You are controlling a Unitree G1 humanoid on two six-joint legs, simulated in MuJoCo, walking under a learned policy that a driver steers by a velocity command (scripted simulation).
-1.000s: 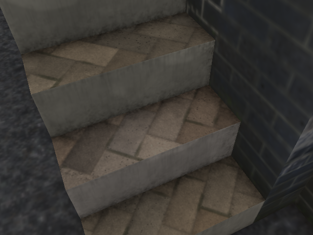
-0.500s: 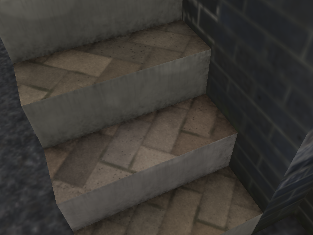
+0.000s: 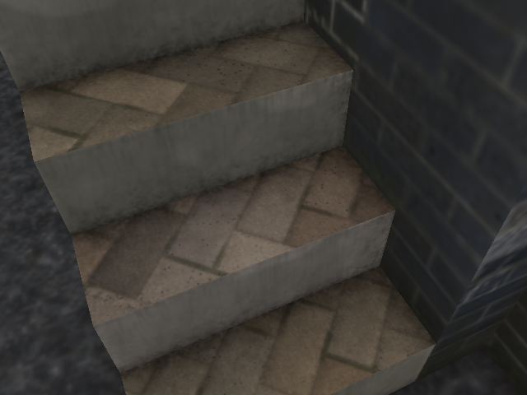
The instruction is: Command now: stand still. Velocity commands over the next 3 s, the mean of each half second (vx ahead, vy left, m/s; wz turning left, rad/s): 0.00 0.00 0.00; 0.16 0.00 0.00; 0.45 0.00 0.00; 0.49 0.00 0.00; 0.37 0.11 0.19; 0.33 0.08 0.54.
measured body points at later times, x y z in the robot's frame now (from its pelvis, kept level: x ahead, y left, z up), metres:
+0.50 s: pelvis -0.01 +0.00 +0.00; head +0.00 -0.01 +0.45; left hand +0.10 +0.27 -0.13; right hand +0.06 -0.27 -0.15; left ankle -0.03 +0.11 -0.74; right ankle +0.01 -0.06 -0.75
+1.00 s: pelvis +0.03 +0.01 +0.00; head +0.03 +0.01 +0.45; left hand +0.13 +0.28 -0.13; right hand +0.10 -0.25 -0.15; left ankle -0.03 +0.11 -0.74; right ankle +0.01 -0.06 -0.75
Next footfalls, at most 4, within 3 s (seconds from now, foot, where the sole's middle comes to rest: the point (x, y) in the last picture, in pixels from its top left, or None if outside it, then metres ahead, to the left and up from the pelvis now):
1.52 right None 0.21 -0.08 -0.78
1.86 left None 0.18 0.14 -0.78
2.30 right None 0.33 -0.13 -0.78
2.68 left None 0.38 0.20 -0.57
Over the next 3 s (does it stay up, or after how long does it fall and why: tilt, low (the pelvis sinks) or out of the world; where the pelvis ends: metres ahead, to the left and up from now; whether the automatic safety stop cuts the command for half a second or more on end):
stays up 0.33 0.08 0.18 its command is cut before an obstacle after 2.3 s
